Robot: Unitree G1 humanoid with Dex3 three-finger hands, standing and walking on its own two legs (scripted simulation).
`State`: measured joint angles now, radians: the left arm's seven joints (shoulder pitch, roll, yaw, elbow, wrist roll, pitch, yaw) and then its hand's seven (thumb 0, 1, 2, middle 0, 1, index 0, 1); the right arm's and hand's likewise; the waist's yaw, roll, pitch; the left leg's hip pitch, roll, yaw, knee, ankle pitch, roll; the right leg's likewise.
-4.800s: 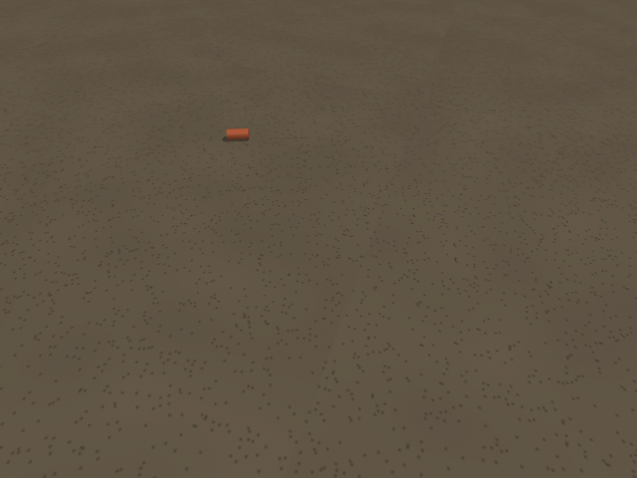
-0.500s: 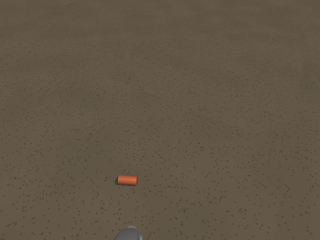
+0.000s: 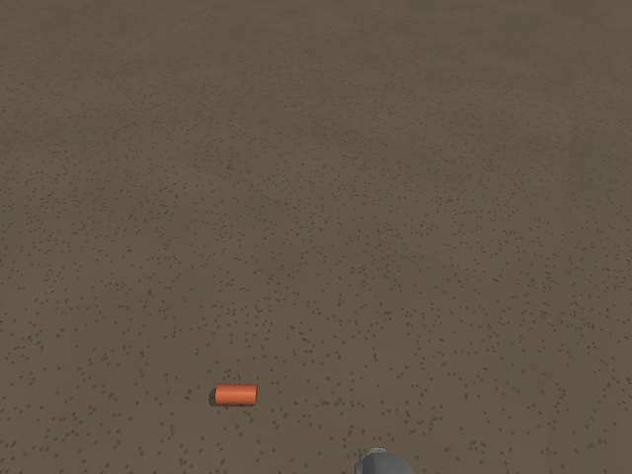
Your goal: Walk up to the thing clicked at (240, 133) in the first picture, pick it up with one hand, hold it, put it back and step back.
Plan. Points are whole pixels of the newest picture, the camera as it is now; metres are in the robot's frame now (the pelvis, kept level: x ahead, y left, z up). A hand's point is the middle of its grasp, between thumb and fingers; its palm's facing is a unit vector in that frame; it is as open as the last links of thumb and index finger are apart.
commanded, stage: walk up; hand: left
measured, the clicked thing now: (237, 394) +0.45 +0.21 -0.74
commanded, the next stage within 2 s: stand in 1.98 s
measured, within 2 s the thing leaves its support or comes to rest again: neither
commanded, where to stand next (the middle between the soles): +0.12 -0.03 m, yaw +0 degrees
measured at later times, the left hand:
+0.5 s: hand out of the picture +0.11 +0.27 -0.16, palm faces +0.02 -0.95 -0.31, open 7.4 cm
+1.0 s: hand out of the picture +0.15 +0.25 -0.15, palm faces +0.02 -0.94 -0.35, open 7.4 cm
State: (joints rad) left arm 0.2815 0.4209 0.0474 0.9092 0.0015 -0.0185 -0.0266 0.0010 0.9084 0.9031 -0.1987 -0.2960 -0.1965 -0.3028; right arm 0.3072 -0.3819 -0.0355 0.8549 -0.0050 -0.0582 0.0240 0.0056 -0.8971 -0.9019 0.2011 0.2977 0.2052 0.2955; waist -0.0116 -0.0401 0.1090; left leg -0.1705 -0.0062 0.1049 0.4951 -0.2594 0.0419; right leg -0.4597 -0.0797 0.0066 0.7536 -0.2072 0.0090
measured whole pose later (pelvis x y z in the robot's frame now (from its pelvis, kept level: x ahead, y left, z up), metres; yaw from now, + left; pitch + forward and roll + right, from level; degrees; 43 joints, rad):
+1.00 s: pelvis +0.07 -0.01 +0.00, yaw +1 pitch -3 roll +0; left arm 0.12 0.37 0.01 1.07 -0.01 -0.01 -0.02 0.00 0.91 0.90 -0.20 -0.30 -0.20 -0.30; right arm 0.12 -0.36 0.00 1.06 0.00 -0.04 0.01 0.01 -0.90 -0.90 0.20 0.30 0.20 0.30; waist 0.01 0.01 0.05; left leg -0.18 0.03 0.02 0.52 -0.29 -0.01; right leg -0.19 -0.03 -0.02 0.52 -0.28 0.02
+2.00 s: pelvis +0.08 -0.01 +0.01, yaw -1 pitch -3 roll +0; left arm 0.10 0.35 0.01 1.10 0.00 0.00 -0.01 0.00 0.91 0.90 -0.20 -0.30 -0.20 -0.30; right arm 0.11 -0.36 -0.02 1.11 -0.01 -0.02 0.01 0.01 -0.90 -0.90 0.20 0.30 0.20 0.30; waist 0.00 -0.01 0.06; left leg -0.09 0.04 0.05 0.41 -0.26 -0.02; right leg -0.13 -0.02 0.01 0.43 -0.24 0.02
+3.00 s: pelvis +0.06 -0.01 +0.01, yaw +0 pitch -2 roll +0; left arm 0.12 0.35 -0.01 1.13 0.00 -0.01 -0.01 0.00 0.91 0.90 -0.20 -0.30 -0.20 -0.30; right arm 0.11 -0.34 0.00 1.15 -0.01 -0.01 0.02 0.01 -0.90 -0.90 0.20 0.30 0.20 0.29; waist 0.00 -0.01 0.04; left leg -0.11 0.03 0.04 0.32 -0.17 -0.02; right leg -0.14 -0.03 -0.01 0.33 -0.16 0.02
